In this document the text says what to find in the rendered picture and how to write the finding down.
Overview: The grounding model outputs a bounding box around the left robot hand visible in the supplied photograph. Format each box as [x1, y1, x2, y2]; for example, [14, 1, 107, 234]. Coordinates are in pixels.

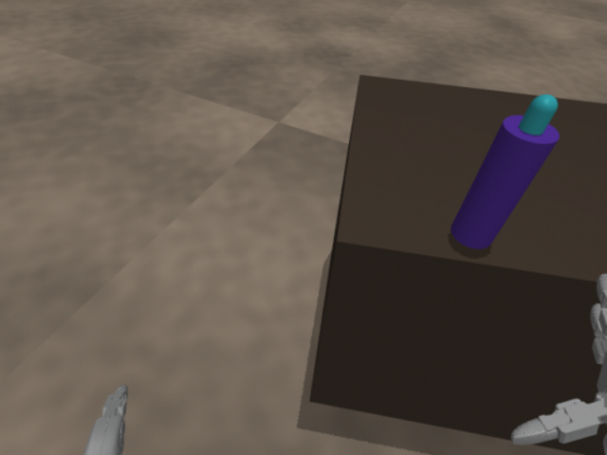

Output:
[83, 385, 128, 455]

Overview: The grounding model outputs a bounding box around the bottle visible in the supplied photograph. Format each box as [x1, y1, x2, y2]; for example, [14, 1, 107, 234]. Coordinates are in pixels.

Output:
[451, 95, 560, 249]

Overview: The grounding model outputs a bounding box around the right robot hand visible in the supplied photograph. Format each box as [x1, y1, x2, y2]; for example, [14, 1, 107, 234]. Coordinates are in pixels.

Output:
[511, 273, 607, 445]

